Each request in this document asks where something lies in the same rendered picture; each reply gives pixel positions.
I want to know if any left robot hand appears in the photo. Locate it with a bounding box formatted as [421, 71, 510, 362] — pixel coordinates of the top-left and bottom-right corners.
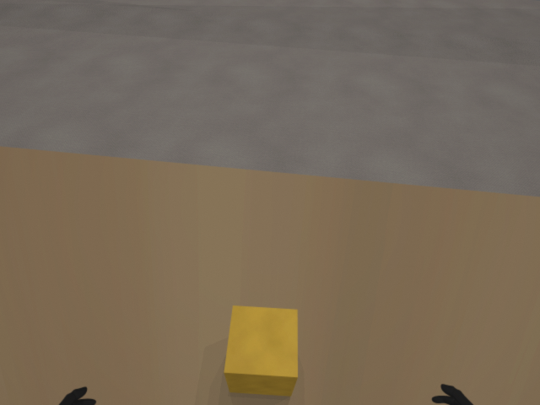
[59, 387, 96, 405]

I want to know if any carton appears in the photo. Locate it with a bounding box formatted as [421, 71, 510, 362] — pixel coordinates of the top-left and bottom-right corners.
[224, 305, 298, 397]

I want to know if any right robot hand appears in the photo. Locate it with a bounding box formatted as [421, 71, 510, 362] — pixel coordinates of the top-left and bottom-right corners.
[432, 384, 473, 405]

